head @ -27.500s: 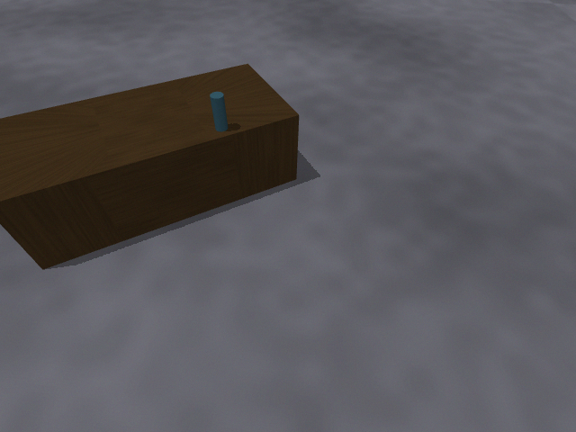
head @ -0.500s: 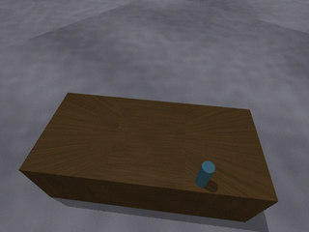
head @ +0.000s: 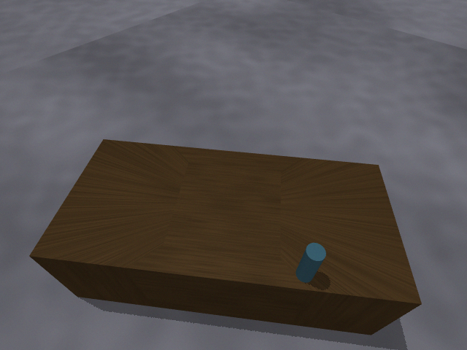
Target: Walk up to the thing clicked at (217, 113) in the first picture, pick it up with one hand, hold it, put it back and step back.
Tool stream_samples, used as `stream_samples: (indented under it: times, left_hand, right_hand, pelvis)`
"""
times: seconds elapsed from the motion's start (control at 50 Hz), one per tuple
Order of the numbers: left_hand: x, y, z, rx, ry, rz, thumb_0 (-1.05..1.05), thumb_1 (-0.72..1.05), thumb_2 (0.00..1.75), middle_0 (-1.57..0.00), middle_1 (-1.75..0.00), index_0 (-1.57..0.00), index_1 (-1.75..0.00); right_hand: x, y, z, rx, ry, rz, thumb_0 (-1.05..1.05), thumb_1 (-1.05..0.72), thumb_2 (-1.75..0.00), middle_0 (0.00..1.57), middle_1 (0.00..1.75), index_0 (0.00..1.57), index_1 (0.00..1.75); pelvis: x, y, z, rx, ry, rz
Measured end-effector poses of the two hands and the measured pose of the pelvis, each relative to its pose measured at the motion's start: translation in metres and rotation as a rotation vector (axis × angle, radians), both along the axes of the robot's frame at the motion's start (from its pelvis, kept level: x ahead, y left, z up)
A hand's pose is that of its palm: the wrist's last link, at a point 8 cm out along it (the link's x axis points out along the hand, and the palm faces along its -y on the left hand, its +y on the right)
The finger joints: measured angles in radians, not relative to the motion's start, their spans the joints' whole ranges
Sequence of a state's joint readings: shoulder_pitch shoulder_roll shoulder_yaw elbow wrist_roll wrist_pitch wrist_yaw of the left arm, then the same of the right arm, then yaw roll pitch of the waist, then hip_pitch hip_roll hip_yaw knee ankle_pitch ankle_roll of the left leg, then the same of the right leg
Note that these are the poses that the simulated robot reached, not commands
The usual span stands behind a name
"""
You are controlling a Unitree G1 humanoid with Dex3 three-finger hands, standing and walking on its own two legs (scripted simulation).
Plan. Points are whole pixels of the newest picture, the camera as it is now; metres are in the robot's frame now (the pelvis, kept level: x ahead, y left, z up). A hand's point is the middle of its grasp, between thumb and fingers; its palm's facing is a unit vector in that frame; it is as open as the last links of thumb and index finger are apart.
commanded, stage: stand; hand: right
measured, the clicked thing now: (309, 263) +0.41 -0.21 -0.31
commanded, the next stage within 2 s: step back in 0.70 s
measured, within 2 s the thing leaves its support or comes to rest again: neither
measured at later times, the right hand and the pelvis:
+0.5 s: hand out of the picture +0.08 -0.26 -0.16, palm faces -0.03 +0.94 -0.35, open 7.4 cm; pelvis +0.00 +0.00 +0.00, yaw +0 degrees
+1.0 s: hand out of the picture +0.04 -0.26 -0.17, palm faces -0.03 +0.91 -0.41, open 7.4 cm; pelvis -0.05 +0.03 -0.02, yaw +1 degrees
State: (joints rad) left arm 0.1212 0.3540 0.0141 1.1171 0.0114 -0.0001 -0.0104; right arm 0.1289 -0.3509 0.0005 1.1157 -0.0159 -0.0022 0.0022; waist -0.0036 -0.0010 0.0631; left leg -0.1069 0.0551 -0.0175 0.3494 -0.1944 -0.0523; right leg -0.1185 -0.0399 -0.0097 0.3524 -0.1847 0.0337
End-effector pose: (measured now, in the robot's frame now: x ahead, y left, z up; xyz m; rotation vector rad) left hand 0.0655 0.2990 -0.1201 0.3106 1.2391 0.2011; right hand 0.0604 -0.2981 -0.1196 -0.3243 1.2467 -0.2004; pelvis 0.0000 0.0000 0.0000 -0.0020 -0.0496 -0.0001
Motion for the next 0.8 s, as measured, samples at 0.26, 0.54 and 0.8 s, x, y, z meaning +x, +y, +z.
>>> stream_samples:
  times: [0.26,0.54,0.8]
  left_hand:
    - [0.001,-0.001,0.000,-0.001,0.001,0.002,0.00,0.90,0.90,-0.21,-0.30,-0.20,-0.30]
    - [0.003,-0.002,0.000,-0.001,-0.003,0.001,0.00,0.90,0.90,-0.21,-0.30,-0.20,-0.30]
    - [0.003,0.005,-0.002,0.017,-0.023,0.026,0.00,0.90,0.90,-0.21,-0.30,-0.20,-0.30]
  right_hand:
    - [0.006,-0.001,0.000,0.000,-0.007,0.005,0.01,-0.90,-0.90,0.20,0.30,0.20,0.30]
    - [0.010,-0.002,0.001,0.000,-0.011,0.008,0.01,-0.90,-0.90,0.20,0.30,0.20,0.30]
    - [0.008,-0.007,-0.004,-0.006,-0.005,0.003,0.01,-0.90,-0.90,0.20,0.30,0.20,0.30]
  pelvis:
    - [0.002,-0.001,0.000,0.000,0.001,0.002]
    - [0.003,-0.002,0.000,-0.001,0.003,0.003]
    - [-0.010,-0.002,-0.006,-0.005,0.009,0.004]
